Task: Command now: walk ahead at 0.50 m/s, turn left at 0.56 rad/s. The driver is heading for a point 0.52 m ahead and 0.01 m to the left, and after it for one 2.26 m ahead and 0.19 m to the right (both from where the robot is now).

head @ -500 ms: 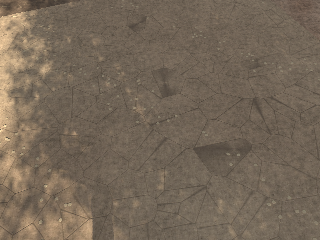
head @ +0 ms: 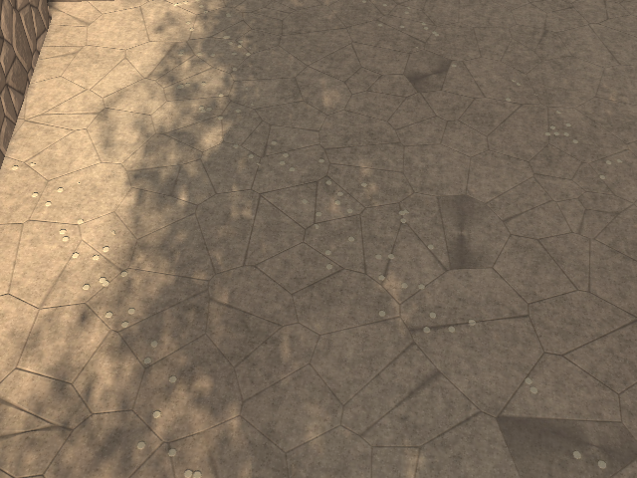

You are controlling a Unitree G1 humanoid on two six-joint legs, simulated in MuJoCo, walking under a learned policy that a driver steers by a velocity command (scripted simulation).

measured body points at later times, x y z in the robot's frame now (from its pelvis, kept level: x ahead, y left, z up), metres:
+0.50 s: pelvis +0.30 -0.05 +0.00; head +0.32 -0.05 +0.45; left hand +0.35 +0.24 -0.10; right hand +0.44 -0.30 -0.11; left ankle +0.22 +0.08 -0.65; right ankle +0.35 -0.14 -0.73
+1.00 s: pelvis +0.55 +0.06 +0.01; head +0.58 +0.07 +0.45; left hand +0.59 +0.35 -0.13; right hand +0.71 -0.20 -0.09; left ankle +0.57 +0.16 -0.73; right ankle +0.52 -0.10 -0.65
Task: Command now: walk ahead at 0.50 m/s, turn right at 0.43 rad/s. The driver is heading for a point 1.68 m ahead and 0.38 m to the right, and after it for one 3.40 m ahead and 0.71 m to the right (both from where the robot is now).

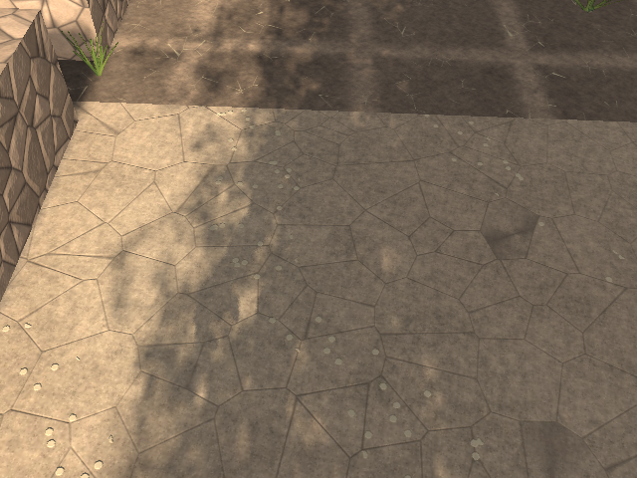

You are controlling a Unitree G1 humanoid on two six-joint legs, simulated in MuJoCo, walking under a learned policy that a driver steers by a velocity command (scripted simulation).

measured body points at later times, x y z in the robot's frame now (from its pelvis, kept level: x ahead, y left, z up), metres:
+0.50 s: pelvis +0.26 -0.09 -0.01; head +0.29 -0.11 +0.44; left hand +0.46 +0.15 -0.11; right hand +0.30 -0.39 -0.12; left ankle +0.25 +0.09 -0.65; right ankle +0.29 -0.16 -0.74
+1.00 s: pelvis +0.56 -0.12 +0.00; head +0.58 -0.12 +0.45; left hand +0.74 +0.10 -0.13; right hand +0.56 -0.42 -0.11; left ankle +0.63 -0.06 -0.74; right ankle +0.43 -0.21 -0.65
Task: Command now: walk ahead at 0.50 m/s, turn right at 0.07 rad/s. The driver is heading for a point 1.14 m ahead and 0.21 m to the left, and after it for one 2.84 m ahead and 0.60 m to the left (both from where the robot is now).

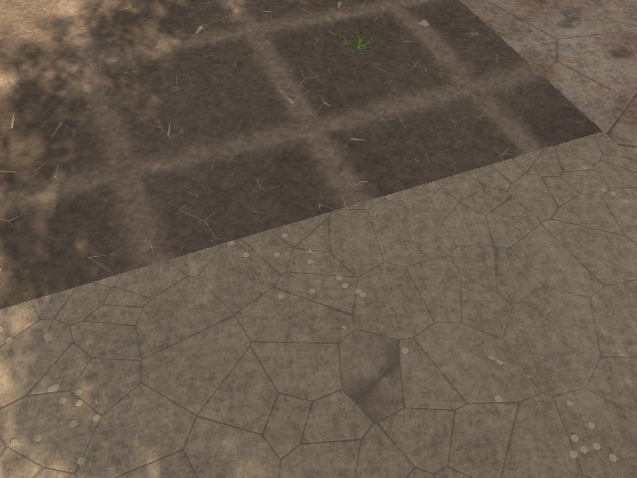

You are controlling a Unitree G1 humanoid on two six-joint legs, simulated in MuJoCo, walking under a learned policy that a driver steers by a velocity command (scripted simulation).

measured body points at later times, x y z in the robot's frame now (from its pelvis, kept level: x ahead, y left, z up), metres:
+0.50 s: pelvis +0.29 -0.05 +0.00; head +0.32 -0.06 +0.44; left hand +0.46 +0.21 -0.09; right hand +0.32 -0.33 -0.14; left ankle +0.16 +0.09 -0.65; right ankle +0.35 -0.14 -0.74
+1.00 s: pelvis +0.56 +0.02 -0.02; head +0.60 +0.04 +0.43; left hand +0.55 +0.31 -0.15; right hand +0.80 -0.19 -0.11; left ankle +0.63 +0.11 -0.74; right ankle +0.42 -0.15 -0.65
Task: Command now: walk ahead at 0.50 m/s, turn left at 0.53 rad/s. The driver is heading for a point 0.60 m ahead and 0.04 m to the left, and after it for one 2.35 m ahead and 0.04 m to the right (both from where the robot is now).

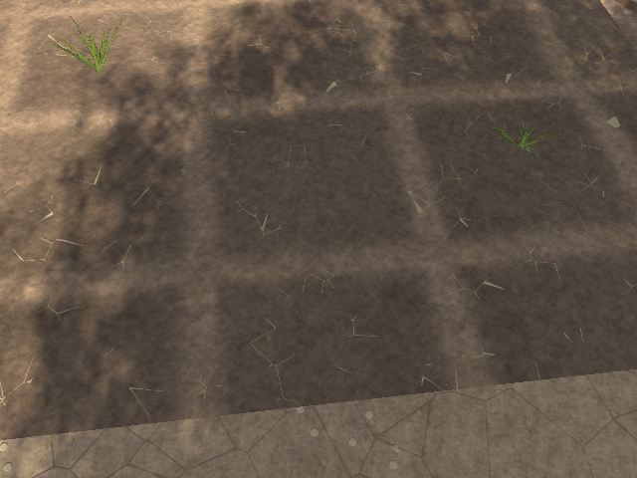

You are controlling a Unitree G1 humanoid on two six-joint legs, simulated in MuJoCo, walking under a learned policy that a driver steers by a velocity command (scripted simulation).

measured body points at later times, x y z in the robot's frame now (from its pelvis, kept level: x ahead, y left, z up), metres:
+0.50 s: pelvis +0.30 -0.03 +0.01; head +0.32 -0.03 +0.46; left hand +0.42 +0.26 -0.08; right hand +0.41 -0.29 -0.11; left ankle +0.13 +0.07 -0.64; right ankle +0.39 -0.12 -0.72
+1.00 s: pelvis +0.51 +0.05 +0.01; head +0.54 +0.07 +0.46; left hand +0.50 +0.33 -0.13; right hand +0.75 -0.14 -0.08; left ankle +0.58 +0.17 -0.72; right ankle +0.45 -0.11 -0.66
